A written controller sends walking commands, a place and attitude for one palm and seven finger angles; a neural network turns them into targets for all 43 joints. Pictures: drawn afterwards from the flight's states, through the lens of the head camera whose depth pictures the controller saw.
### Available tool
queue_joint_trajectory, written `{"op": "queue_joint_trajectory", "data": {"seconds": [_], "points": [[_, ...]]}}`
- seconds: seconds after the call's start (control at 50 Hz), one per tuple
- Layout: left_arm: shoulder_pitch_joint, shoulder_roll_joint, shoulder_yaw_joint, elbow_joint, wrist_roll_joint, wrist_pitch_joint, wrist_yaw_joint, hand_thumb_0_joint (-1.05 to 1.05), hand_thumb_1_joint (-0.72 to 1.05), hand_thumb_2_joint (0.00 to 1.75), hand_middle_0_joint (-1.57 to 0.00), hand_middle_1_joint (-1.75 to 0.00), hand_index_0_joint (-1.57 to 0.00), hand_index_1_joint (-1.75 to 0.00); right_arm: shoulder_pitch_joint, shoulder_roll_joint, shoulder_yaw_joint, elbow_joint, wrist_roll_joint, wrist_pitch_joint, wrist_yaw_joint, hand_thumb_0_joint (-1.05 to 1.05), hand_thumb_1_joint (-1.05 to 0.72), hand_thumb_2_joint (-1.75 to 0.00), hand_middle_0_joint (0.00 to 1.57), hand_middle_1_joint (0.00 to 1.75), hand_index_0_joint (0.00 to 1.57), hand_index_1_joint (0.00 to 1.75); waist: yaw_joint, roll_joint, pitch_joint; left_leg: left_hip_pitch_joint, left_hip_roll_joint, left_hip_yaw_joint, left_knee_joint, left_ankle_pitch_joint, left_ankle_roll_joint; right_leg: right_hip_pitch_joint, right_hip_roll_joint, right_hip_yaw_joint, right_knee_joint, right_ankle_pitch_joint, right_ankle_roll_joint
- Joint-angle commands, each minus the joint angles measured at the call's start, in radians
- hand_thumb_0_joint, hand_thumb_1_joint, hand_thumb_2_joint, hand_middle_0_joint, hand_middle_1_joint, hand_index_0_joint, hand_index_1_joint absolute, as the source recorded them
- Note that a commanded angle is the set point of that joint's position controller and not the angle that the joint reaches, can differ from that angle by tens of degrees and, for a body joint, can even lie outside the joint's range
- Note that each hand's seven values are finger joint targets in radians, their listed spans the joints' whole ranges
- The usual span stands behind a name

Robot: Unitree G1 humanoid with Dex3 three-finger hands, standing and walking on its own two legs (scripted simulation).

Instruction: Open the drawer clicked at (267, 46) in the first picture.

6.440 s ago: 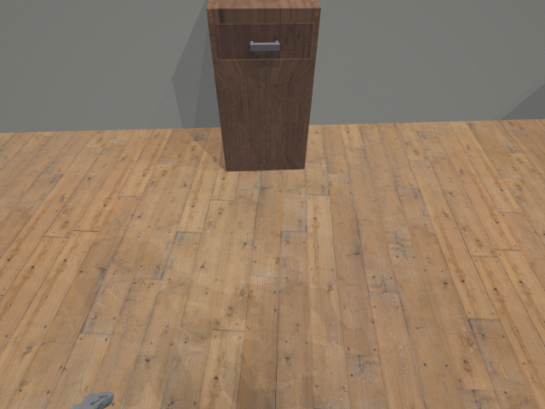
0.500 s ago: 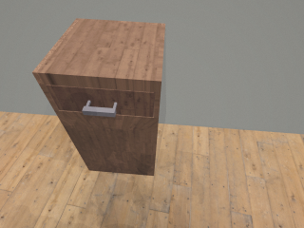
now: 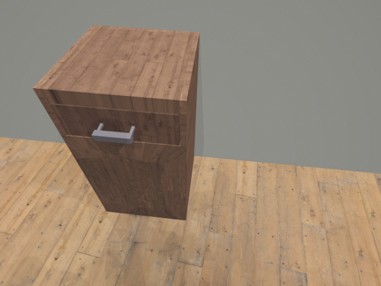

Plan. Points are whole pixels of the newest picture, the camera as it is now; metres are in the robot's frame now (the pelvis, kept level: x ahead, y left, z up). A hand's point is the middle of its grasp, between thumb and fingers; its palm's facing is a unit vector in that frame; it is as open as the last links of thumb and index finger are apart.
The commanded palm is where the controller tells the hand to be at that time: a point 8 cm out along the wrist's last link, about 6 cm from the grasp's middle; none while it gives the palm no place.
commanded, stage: look again from close up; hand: left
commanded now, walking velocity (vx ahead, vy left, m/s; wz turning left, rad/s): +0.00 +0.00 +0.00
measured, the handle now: (114, 132) +0.55 +0.28 -0.06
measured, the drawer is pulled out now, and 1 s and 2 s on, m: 0.00 0.00 0.00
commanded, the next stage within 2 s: raise the hand with hooked fingers in 0.60 s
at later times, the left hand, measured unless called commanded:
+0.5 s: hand out of the picture +0.00 +0.20 -0.18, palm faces +0.03 -0.98 -0.19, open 7.3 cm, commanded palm none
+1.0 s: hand (100, 238) +0.22 +0.21 -0.03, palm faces -0.03 -0.46 -0.89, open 7.9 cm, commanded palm +0.14 +0.25 -0.03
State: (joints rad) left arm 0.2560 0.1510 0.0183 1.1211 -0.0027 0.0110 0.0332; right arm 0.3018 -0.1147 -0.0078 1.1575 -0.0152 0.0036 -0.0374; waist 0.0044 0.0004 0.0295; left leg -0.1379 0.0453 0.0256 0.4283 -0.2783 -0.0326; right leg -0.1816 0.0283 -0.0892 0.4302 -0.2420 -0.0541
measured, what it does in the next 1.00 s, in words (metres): stands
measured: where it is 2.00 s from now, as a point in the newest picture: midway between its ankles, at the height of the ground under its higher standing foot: outside the picture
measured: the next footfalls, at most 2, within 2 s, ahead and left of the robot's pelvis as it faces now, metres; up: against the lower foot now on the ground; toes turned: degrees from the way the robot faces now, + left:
none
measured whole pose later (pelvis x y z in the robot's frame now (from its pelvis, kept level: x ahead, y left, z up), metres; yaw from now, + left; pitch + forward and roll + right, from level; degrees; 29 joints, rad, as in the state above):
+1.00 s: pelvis -0.01 +0.03 -0.02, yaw -3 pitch +7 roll +2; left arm 0.34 0.25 -0.09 0.05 0.73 0.03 0.34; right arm 0.16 -0.28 -0.04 0.64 -0.04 -0.13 0.00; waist -0.01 0.05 -0.11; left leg -0.39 -0.01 0.12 0.66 -0.38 0.03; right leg -0.50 -0.03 0.00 0.72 -0.34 -0.01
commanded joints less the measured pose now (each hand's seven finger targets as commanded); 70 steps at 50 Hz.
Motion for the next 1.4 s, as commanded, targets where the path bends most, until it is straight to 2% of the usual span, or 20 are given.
{"op": "queue_joint_trajectory", "data": {"seconds": [0.0, 0.06, 0.08, 0.1, 0.16, 0.28, 0.4, 0.66, 0.68, 0.7, 0.72, 0.76, 0.78, 0.86, 0.92, 1.0, 1.06, 1.14, 1.24, 1.38], "points": [[0.062, 0.076, 0.005, -0.011, 0.004, -0.020, 0.001, 0.00, 0.90, 0.90, -0.20, -0.30, -0.20, -0.30, 0.046, -0.084, -0.008, -0.026, 0.006, -0.008, -0.013, 0.00, -0.90, -0.90, 0.20, 0.30, 0.20, 0.30, 0.004, 0.021, 0.028, -0.044, 0.071, -0.049, -0.090, 0.153, 0.042, 0.034, -0.134, 0.132, -0.103, 0.165, 0.019], [0.076, 0.064, 0.000, -0.002, 0.007, -0.019, 0.002, 0.00, 0.90, 0.90, -0.20, -0.30, -0.20, -0.30, 0.058, -0.077, -0.006, -0.023, 0.004, -0.001, -0.011, 0.00, -0.90, -0.90, 0.20, 0.30, 0.20, 0.30, -0.001, -0.020, 0.090, -0.055, 0.059, -0.043, -0.101, 0.085, 0.045, -0.018, -0.131, 0.148, -0.143, 0.051, 0.022], [0.188, 0.112, 0.006, 0.024, 0.023, -0.053, 0.043, 0.00, 0.90, 0.90, -0.20, -0.30, -0.20, -0.30, -0.061, -0.132, -0.018, -0.088, 0.013, -0.021, 0.008, 0.00, -0.90, -0.90, 0.20, 0.30, 0.20, 0.30, 0.056, -0.067, 0.114, -0.169, 0.036, 0.024, 0.148, -0.018, 0.008, -0.005, -0.204, 0.215, -0.116, 0.510, 0.108], [0.156, 0.144, 0.008, -0.024, 0.023, -0.062, 0.036, 0.00, 0.90, 0.90, -0.20, -0.30, -0.20, -0.30, 0.011, -0.071, -0.013, -0.123, 0.012, -0.004, 0.010, 0.00, -0.90, -0.90, 0.20, 0.30, 0.20, 0.30, -0.011, -0.086, 0.036, -0.157, 0.016, -0.027, 0.217, -0.136, 0.029, -0.004, -0.273, 0.276, -0.151, 0.347, 0.055], [0.062, 0.117, 0.007, -0.065, 0.025, -0.063, 0.018, 0.00, 0.90, 0.90, -0.20, -0.30, -0.20, -0.30, 0.100, -0.064, -0.010, -0.110, -0.001, -0.002, 0.026, 0.00, -0.90, -0.90, 0.20, 0.30, 0.20, 0.30, -0.053, -0.072, 0.000, -0.073, 0.008, -0.001, 0.168, -0.047, 0.045, -0.123, -0.210, 0.208, -0.179, -0.159, -0.048], [0.101, 0.057, -0.009, -0.055, 0.013, -0.054, 0.007, 0.00, 0.90, 0.90, -0.20, -0.30, -0.20, -0.30, 0.099, -0.098, 0.006, -0.107, -0.004, -0.040, 0.012, 0.00, -0.90, -0.90, 0.20, 0.30, 0.20, 0.30, -0.010, 0.109, 0.023, -0.133, 0.076, -0.089, -0.037, 0.151, 0.078, -0.031, -0.111, 0.106, 0.004, 0.065, -0.002], [0.122, 0.056, -0.016, -0.040, 0.012, -0.045, 0.002, 0.00, 0.90, 0.90, -0.20, -0.30, -0.20, -0.30, 0.098, -0.101, 0.015, -0.099, 0.001, -0.040, 0.004, 0.00, -0.90, -0.90, 0.20, 0.30, 0.20, 0.30, 0.002, -0.012, 0.078, -0.155, 0.058, -0.078, -0.063, 0.105, 0.079, -0.012, -0.120, 0.109, -0.009, 0.086, 0.005], [0.121, 0.051, -0.013, -0.034, 0.012, -0.036, 0.004, 0.00, 0.90, 0.90, -0.20, -0.30, -0.20, -0.30, 0.121, -0.101, 0.021, -0.056, 0.000, -0.045, -0.001, 0.00, -0.90, -0.90, 0.20, 0.30, 0.20, 0.30, 0.005, 0.018, 0.043, -0.105, 0.062, -0.078, -0.084, 0.200, 0.086, 0.025, -0.121, 0.086, 0.013, 0.141, 0.015], [0.174, 0.105, -0.012, -0.001, 0.021, -0.047, 0.045, 0.00, 0.90, 0.90, -0.20, -0.30, -0.20, -0.30, -0.009, -0.144, 0.007, -0.132, 0.017, -0.044, 0.009, 0.00, -0.90, -0.90, 0.20, 0.30, 0.20, 0.30, 0.042, -0.083, 0.114, -0.193, 0.069, -0.036, 0.104, 0.252, 0.047, -0.034, -0.182, 0.139, -0.007, 0.477, 0.030], [-0.627, 0.381, -0.049, -1.553, 0.152, -0.214, 0.049, 0.00, 0.88, 0.89, -0.20, -0.32, -0.20, -0.32, -0.018, -0.308, 0.001, -0.489, 0.063, -0.202, -0.026, 0.00, -0.90, -0.90, 0.20, 0.30, 0.20, 0.30, -0.066, 0.242, -0.412, 0.083, -0.027, -0.034, -0.023, 0.417, 0.081, 0.048, -0.055, 0.177, 0.100, 0.348, 0.004], [-0.178, 0.308, -0.019, -1.242, 0.175, -0.114, 0.120, 0.00, 0.85, 0.88, -0.20, -0.33, -0.20, -0.33, -0.106, -0.218, 0.004, -0.425, 0.051, -0.305, -0.068, 0.00, -0.90, -0.90, 0.20, 0.30, 0.20, 0.30, 0.017, 0.353, -0.343, 0.143, 0.019, -0.032, -0.033, 0.618, 0.045, -0.034, -0.046, 0.078, 0.153, 0.102, -0.007], [0.155, 0.032, -0.135, -1.006, 0.158, 0.060, 0.186, 0.00, 0.81, 0.86, -0.21, -0.36, -0.21, -0.36, -0.059, -0.164, -0.015, -0.350, 0.073, -0.344, -0.060, 0.00, -0.90, -0.90, 0.20, 0.30, 0.20, 0.30, -0.008, 0.175, -0.166, -0.036, 0.025, -0.052, -0.053, 0.414, 0.015, -0.163, -0.035, 0.011, 0.184, -0.070, 0.027], [0.014, 0.026, -0.188, -1.210, 0.189, 0.052, 0.183, 0.00, 0.78, 0.85, -0.21, -0.37, -0.21, -0.37, -0.101, -0.189, -0.011, -0.437, 0.072, -0.354, -0.049, 0.00, -0.90, -0.90, 0.20, 0.30, 0.20, 0.30, -0.012, 0.114, -0.076, -0.096, 0.013, -0.069, -0.032, 0.330, 0.024, -0.169, -0.040, 0.007, 0.157, -0.016, 0.028], [0.095, 0.123, -0.177, -1.162, 0.560, 0.036, 0.270, 0.00, 0.69, 0.81, -0.22, -0.43, -0.22, -0.43, -0.128, -0.264, -0.036, -0.560, -0.005, -0.307, -0.018, 0.00, -0.90, -0.90, 0.20, 0.30, 0.20, 0.30, -0.035, -0.165, -0.094, -0.240, -0.049, -0.083, 0.122, 0.175, 0.053, -0.299, -0.007, 0.039, 0.161, -0.046, 0.002], [0.470, 0.098, -0.144, -1.036, 0.779, 0.039, 0.313, 0.00, 0.62, 0.78, -0.22, -0.48, -0.22, -0.48, -0.219, -0.260, -0.066, -0.684, -0.034, -0.182, 0.032, 0.00, -0.90, -0.90, 0.20, 0.30, 0.20, 0.30, 0.075, -0.245, -0.094, -0.315, -0.066, -0.028, 0.156, 0.122, 0.039, -0.270, 0.000, 0.072, 0.153, -0.106, -0.016], [0.497, 0.209, -0.034, -1.128, 0.955, -0.050, 0.345, 0.00, 0.53, 0.74, -0.23, -0.54, -0.23, -0.54, -0.318, -0.231, -0.053, -0.785, -0.023, -0.034, 0.088, 0.00, -0.90, -0.90, 0.20, 0.30, 0.20, 0.30, 0.146, -0.196, -0.177, -0.402, -0.084, 0.019, 0.189, 0.156, 0.031, -0.176, -0.011, 0.147, 0.226, 0.100, -0.033], [0.339, 0.302, 0.032, -1.299, 1.049, -0.080, 0.409, 0.00, 0.46, 0.71, -0.23, -0.58, -0.23, -0.58, -0.338, -0.220, -0.049, -0.828, -0.038, 0.024, 0.101, 0.00, -0.90, -0.90, 0.20, 0.30, 0.20, 0.30, 0.147, 0.015, -0.223, -0.376, -0.098, 0.025, 0.227, 0.138, 0.037, -0.217, -0.006, 0.194, 0.257, 0.093, -0.041], [-0.018, 0.370, 0.058, -1.486, 1.121, -0.102, 0.499, 0.00, 0.36, 0.67, -0.24, -0.64, -0.24, -0.64, -0.282, -0.203, -0.056, -0.818, -0.067, 0.053, 0.082, 0.00, -0.90, -0.90, 0.20, 0.30, 0.20, 0.30, 0.064, 0.079, -0.362, -0.267, -0.096, -0.019, 0.348, 0.151, 0.058, -0.373, -0.007, 0.259, 0.300, 0.073, -0.033], [-0.160, 0.344, 0.001, -1.478, 1.073, -0.168, 0.496, 0.00, 0.25, 0.62, -0.25, -0.72, -0.25, -0.72, -0.277, -0.204, -0.052, -0.784, -0.066, 0.027, 0.062, 0.00, -0.90, -0.90, 0.20, 0.30, 0.20, 0.30, -0.013, 0.057, -0.345, -0.262, -0.098, -0.034, 0.445, 0.088, 0.074, -0.497, -0.022, 0.247, 0.300, 0.021, -0.013], [0.084, 0.377, 0.044, -1.265, 1.019, -0.001, 0.357, 0.00, 0.08, 0.55, -0.26, -0.82, -0.26, -0.82, -0.298, -0.203, -0.027, -0.796, -0.031, 0.059, 0.054, 0.00, -0.90, -0.90, 0.20, 0.30, 0.20, 0.30, 0.078, -0.098, -0.355, -0.408, -0.100, 0.000, 0.315, 0.131, 0.065, -0.117, -0.035, 0.210, 0.249, 0.271, 0.022]]}}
